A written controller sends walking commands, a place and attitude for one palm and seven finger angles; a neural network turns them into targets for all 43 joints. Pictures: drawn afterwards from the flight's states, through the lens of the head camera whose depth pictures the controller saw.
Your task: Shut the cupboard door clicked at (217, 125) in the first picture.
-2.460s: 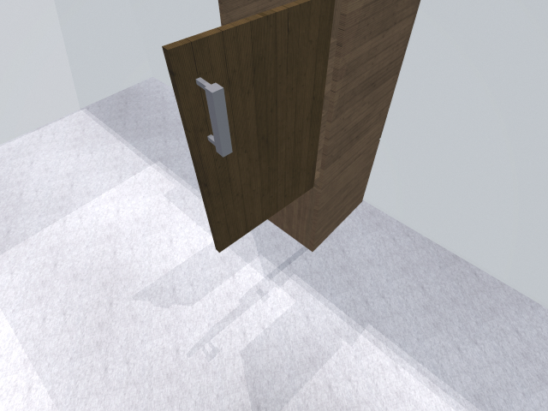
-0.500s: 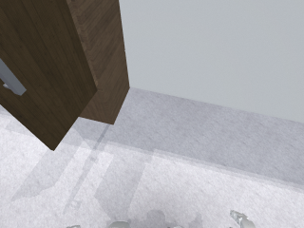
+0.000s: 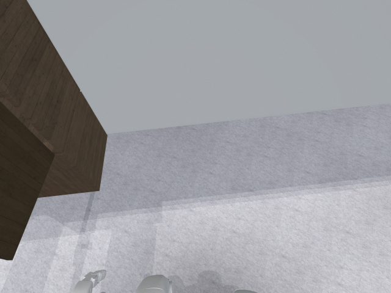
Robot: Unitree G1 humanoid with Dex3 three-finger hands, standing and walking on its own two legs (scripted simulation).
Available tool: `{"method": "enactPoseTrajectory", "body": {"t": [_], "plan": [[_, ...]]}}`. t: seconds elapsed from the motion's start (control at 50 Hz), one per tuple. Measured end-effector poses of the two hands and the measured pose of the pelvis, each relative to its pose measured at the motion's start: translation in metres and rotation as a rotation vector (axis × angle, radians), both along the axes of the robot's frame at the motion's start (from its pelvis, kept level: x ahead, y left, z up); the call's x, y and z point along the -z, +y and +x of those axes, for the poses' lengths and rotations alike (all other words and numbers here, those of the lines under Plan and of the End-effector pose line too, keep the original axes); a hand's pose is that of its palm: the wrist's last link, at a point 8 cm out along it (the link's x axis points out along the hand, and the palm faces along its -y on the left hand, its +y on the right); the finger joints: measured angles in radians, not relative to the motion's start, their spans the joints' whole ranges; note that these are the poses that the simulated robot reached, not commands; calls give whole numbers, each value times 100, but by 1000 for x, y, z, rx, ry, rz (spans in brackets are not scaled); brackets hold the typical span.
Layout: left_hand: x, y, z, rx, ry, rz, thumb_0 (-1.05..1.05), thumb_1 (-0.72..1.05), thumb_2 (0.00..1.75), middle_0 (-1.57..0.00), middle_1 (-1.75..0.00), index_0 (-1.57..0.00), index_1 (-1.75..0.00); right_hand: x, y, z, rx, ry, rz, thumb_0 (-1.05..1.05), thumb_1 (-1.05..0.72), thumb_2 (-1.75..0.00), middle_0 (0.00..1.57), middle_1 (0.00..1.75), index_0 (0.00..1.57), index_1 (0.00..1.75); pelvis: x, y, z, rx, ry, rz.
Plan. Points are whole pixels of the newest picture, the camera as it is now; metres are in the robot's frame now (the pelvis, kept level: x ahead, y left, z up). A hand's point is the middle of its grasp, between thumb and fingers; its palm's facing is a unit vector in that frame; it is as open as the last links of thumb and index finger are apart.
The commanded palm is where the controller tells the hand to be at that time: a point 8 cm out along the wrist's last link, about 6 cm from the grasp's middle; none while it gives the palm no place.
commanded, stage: walk to a spot facing it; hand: left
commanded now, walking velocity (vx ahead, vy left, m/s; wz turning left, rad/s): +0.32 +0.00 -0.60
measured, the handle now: out of the picture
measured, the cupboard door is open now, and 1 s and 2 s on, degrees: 84 84 84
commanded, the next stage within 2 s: turn to face it in 1.04 s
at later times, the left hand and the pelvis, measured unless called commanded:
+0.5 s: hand (126, 231) +0.27 +0.21 -0.17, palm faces -0.24 -0.95 -0.18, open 7.4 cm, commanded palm none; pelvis +0.18 +0.02 +0.01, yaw -18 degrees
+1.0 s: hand (207, 141) +0.54 +0.00 -0.14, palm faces -0.51 -0.83 -0.25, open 7.1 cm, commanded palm none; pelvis +0.37 -0.12 +0.01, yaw -31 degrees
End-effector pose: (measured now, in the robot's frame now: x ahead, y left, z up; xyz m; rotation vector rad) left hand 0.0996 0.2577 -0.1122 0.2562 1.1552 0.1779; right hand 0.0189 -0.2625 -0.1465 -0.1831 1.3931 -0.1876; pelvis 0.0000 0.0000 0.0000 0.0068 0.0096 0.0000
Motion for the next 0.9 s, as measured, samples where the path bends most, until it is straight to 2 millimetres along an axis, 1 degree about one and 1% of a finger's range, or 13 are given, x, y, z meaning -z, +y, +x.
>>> {"method": "enactPoseTrajectory", "body": {"t": [0.08,0.18,0.28,0.36,0.4,0.44,0.54,0.6,0.68,0.76,0.82,0.86,0.9], "plan": [[-4,-16,4,36,53,-22,0,91,90,-20,-29,-20,-30,-15,-6,25,36,-71,2,1,-91,-90,20,30,20,29,-11,-4,16,45,13,12],[0,-24,12,53,111,-66,0,91,90,-20,-30,-20,-30,-27,-3,68,61,-160,-4,1,-91,-90,20,30,20,29,-16,-2,45,97,26,10],[12,-15,28,42,168,-94,0,91,90,-20,-30,-20,-30,-35,10,126,55,-235,-17,1,-91,-90,20,30,20,29,-13,9,83,144,32,0],[31,4,56,53,224,-100,0,91,90,-20,-30,-20,-30,-34,22,171,57,-322,-56,1,-90,-90,20,30,20,29,1,23,121,197,40,-14],[34,9,81,94,247,-93,1,91,90,-20,-30,-20,-30,-36,28,178,79,-336,-68,1,-90,-90,20,30,20,29,1,26,136,235,34,-9],[32,9,115,142,240,-88,1,91,90,-20,-29,-20,-30,-38,34,174,118,-315,-68,0,-90,-90,20,30,20,29,-3,25,152,264,34,-8],[19,-14,221,267,138,-94,1,92,90,-19,-29,-19,-30,-36,49,137,253,-155,-45,0,-91,-90,20,30,20,29,-13,20,191,340,40,-17],[14,-45,287,358,71,-102,1,92,90,-19,-29,-19,-30,-33,57,106,348,-33,-24,0,-92,-90,20,30,20,29,-14,11,215,380,39,-17],[10,-103,372,485,-11,-114,1,92,90,-19,-29,-19,-30,-29,71,69,467,130,25,0,-91,-90,20,30,20,29,-7,-9,248,427,31,-10],[11,-168,442,582,-105,-121,1,92,90,-19,-29,-19,-30,-20,75,51,560,269,90,1,-91,-90,20,30,20,29,8,-43,283,464,14,-4],[14,-199,469,598,-162,-115,0,92,90,-19,-29,-19,-30,-9,59,65,609,303,127,1,-91,-90,20,30,20,29,17,-70,304,485,-10,20],[12,-209,471,600,-123,-100,0,92,90,-19,-29,-19,-30,-6,37,93,623,254,121,1,-91,-90,20,30,20,29,11,-82,316,494,-15,15],[10,-215,466,602,-58,-80,0,92,90,-19,-29,-19,-30,-6,9,132,623,167,103,1,-91,-90,20,30,20,29,2,-95,330,511,-8,17]]}}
